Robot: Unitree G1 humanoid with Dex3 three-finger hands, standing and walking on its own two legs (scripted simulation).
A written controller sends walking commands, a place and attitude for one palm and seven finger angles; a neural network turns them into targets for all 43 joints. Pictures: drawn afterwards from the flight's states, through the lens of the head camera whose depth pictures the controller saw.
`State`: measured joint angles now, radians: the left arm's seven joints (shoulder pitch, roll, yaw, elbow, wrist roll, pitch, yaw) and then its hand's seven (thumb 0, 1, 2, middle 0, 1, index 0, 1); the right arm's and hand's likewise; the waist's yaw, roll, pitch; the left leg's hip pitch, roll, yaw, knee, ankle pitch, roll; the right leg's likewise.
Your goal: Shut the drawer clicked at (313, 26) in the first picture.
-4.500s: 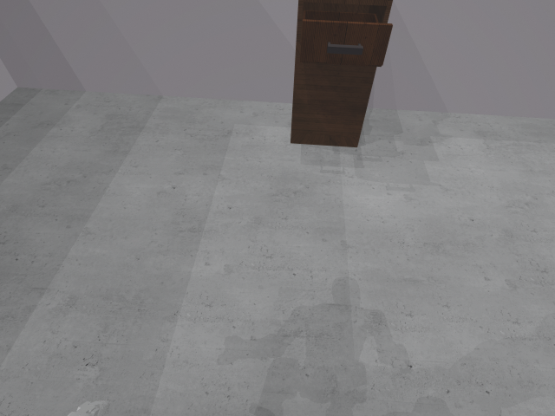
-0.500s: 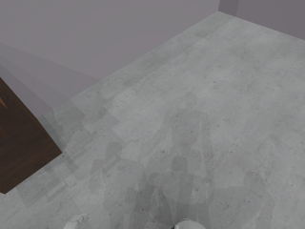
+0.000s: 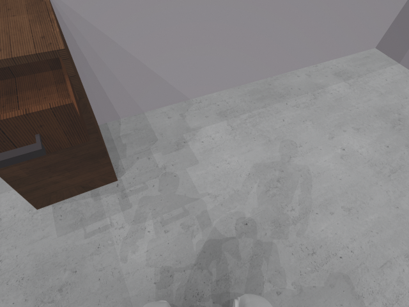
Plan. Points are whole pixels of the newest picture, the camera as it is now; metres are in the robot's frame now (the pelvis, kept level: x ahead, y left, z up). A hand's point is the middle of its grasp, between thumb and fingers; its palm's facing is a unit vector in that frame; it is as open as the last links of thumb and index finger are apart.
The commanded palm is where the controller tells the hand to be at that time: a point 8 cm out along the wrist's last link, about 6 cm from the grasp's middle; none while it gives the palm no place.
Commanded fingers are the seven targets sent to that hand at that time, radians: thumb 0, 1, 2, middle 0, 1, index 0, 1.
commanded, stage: turn to face it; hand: left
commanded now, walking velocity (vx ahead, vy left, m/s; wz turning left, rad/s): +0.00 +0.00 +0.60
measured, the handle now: (12, 150) +0.46 +0.52 -0.08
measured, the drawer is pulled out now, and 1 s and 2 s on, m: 0.21 0.21 0.21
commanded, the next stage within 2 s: take the last steps up to it in 0.66 s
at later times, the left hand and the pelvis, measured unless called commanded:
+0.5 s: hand out of the picture +0.04 +0.14 -0.13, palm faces +0.29 -0.91 -0.28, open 7.4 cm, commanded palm none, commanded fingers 0.00 0.90 0.90 -0.20 -0.30 -0.20 -0.30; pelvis +0.01 -0.07 +0.01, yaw +18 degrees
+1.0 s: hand out of the picture -0.08 +0.17 -0.16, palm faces +0.48 -0.84 -0.24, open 7.4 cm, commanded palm none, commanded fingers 0.00 0.90 0.90 -0.20 -0.30 -0.20 -0.30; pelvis +0.00 -0.03 +0.01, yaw +26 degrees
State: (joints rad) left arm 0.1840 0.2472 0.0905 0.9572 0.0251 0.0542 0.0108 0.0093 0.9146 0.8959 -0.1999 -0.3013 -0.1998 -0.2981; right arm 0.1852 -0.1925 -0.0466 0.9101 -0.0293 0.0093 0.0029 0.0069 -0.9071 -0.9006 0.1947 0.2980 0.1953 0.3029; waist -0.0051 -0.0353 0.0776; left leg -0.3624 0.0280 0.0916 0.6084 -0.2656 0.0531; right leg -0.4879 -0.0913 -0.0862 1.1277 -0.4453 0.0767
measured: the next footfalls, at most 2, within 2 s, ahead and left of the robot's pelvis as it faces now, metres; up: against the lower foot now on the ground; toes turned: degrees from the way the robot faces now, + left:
right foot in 0.34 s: +0.07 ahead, -0.17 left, +0.00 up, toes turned +9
left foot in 0.74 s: -0.03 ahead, +0.07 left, +0.00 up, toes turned +28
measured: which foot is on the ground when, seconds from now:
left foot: down 0.00-0.34, up 0.36-0.72, down 0.74-1.00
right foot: up 0.00-0.32, down 0.34-0.76, up 0.78-1.00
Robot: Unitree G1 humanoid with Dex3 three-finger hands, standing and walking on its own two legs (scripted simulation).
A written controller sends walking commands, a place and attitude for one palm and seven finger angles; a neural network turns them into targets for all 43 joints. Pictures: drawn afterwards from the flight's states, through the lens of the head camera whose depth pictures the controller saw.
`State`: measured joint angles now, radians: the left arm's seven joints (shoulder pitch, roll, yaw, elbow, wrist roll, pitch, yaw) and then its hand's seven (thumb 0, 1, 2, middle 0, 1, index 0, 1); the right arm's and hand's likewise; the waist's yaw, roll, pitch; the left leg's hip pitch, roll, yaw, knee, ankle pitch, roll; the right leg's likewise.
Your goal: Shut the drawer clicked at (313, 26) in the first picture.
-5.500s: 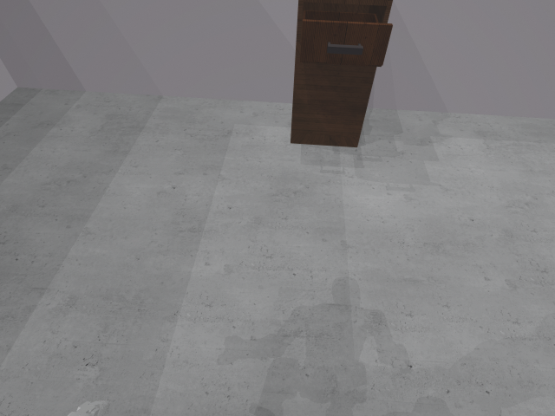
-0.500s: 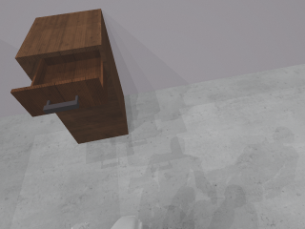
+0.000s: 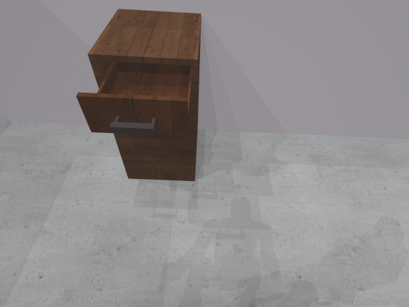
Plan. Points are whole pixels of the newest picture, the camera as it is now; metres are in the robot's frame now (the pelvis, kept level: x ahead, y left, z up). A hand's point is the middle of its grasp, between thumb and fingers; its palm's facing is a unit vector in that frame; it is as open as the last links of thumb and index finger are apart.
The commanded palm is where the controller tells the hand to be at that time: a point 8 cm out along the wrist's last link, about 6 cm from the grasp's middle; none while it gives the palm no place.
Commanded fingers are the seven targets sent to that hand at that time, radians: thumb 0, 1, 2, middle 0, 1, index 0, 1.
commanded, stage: take the last steps up to it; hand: left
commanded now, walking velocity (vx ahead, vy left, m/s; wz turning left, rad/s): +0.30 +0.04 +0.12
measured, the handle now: (134, 123) +0.66 +0.29 -0.10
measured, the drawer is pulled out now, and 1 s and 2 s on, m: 0.21 0.21 0.21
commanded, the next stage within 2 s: come to a stop and stand still in 0.82 s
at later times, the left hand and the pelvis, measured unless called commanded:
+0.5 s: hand out of the picture +0.02 +0.15 -0.17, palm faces +0.18 -0.97 -0.16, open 7.4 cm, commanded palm none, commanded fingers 0.00 0.90 0.90 -0.20 -0.30 -0.20 -0.30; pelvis +0.11 +0.01 +0.00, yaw +5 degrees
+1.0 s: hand (118, 224) +0.33 +0.26 -0.16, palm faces +0.07 -0.97 -0.22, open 7.4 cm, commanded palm none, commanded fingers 0.00 0.90 0.90 -0.20 -0.30 -0.20 -0.30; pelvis +0.25 +0.07 +0.00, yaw +3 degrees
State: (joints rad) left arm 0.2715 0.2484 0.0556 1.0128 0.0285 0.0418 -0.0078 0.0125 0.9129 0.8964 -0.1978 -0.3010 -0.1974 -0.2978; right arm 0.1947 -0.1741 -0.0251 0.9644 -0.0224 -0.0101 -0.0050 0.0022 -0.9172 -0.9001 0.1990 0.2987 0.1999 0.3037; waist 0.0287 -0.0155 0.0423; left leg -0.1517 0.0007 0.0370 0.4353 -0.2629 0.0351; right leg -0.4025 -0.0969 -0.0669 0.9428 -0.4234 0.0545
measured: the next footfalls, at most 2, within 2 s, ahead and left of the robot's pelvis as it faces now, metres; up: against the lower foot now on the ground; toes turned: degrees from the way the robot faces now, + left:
right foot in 0.16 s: +0.09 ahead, -0.13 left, +0.00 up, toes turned -4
left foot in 0.60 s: +0.26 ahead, +0.17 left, +0.00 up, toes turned +13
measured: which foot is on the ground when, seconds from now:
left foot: down 0.00-0.16, up 0.18-0.58, down 0.60-1.00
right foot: up 0.00-0.14, down 0.16-0.60, up 0.62-1.00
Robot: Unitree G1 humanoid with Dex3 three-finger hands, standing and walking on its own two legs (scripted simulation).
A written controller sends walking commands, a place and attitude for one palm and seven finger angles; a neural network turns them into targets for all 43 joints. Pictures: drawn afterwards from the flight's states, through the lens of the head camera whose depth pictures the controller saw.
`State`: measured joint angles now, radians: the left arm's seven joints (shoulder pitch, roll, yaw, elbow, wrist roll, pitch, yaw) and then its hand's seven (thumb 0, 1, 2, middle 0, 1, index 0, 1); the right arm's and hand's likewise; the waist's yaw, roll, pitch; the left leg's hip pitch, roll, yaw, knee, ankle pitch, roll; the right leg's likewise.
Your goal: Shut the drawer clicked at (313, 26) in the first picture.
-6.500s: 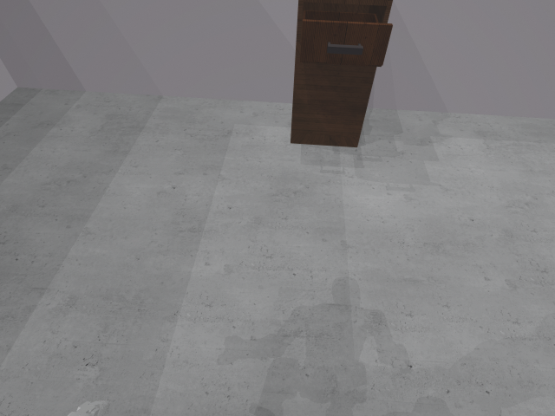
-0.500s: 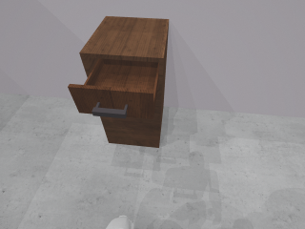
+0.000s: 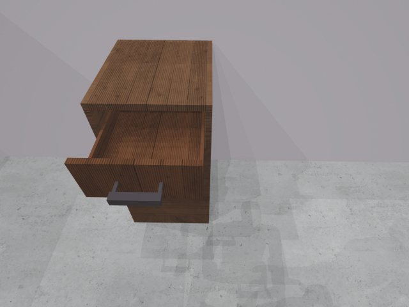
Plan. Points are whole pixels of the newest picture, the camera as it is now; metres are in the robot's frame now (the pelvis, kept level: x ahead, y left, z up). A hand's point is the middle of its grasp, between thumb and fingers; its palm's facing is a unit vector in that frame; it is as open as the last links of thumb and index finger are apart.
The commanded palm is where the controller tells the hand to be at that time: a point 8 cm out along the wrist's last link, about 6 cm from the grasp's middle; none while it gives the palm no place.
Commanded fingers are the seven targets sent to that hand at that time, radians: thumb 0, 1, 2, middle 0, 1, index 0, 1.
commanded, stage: come to a stop and stand still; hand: left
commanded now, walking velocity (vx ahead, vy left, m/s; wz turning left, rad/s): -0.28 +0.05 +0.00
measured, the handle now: (137, 192) +0.42 +0.20 -0.09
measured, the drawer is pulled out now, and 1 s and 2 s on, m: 0.21 0.21 0.21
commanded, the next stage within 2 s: look again from close up in 1.16 s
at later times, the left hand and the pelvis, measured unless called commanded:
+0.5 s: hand out of the picture +0.02 +0.23 -0.18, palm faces +0.08 -0.97 -0.22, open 7.3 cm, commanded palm none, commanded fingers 0.00 0.90 0.90 -0.20 -0.30 -0.20 -0.30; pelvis -0.02 +0.03 +0.00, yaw +1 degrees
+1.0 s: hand out of the picture -0.07 +0.17 -0.17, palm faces +0.02 -0.99 -0.16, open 7.4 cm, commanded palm none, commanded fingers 0.00 0.90 0.90 -0.20 -0.30 -0.20 -0.30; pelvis -0.06 +0.01 +0.00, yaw -1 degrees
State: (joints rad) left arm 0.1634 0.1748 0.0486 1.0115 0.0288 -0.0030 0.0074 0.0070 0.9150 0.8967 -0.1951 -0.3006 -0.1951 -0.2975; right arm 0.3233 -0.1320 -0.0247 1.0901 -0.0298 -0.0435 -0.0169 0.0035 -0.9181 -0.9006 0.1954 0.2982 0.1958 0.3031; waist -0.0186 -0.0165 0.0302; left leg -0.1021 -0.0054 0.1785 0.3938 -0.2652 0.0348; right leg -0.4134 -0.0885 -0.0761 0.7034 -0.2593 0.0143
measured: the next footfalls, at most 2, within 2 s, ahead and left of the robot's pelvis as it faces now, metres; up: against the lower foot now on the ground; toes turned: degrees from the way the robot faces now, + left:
right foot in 0.04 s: +0.12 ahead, -0.12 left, +0.00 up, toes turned -6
left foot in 0.40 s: +0.07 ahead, +0.12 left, +0.00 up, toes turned +2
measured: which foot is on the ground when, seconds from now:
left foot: down 0.00-0.10, up 0.12-0.38, down 0.40-1.00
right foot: up 0.00-0.02, down 0.04-0.42, up 0.44-0.68, down 0.70-1.00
